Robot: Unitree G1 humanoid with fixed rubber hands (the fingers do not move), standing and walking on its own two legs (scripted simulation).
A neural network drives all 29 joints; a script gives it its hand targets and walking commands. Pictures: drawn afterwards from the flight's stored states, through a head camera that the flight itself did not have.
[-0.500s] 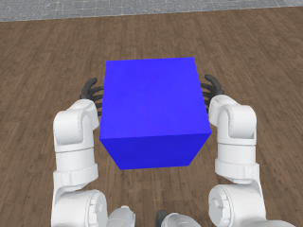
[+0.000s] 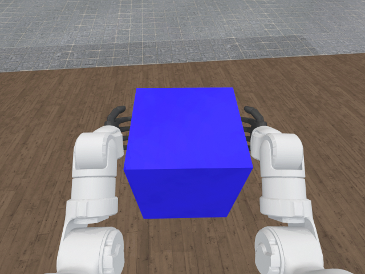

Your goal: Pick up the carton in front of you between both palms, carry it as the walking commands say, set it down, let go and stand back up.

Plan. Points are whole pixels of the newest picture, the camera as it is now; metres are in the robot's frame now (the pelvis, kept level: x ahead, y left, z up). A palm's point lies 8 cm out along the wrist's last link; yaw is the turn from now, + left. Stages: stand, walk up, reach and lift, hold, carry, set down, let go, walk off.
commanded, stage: carry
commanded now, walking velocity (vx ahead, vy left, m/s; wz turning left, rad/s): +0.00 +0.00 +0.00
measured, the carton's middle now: (185, 157) +0.36 +0.00 +0.04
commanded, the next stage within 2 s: none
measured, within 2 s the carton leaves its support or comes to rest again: neither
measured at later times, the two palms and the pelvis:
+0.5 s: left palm (103, 154) +0.31 +0.16 +0.13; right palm (264, 152) +0.31 -0.15 +0.14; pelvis -0.03 +0.00 +0.00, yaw +0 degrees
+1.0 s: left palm (116, 118) +0.43 +0.16 +0.10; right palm (245, 124) +0.42 -0.14 +0.09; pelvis +0.07 +0.02 -0.01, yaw +1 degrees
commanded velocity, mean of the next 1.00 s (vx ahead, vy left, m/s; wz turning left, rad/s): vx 0.28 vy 0.00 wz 0.00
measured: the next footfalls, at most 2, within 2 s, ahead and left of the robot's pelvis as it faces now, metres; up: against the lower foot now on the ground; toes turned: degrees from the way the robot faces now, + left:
right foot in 1.20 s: +0.33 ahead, -0.09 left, -0.04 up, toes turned -2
left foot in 1.72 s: +0.63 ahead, +0.05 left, -0.09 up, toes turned +1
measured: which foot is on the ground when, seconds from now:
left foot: down 0.00-1.00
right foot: down 0.00-0.80, up 0.82-1.00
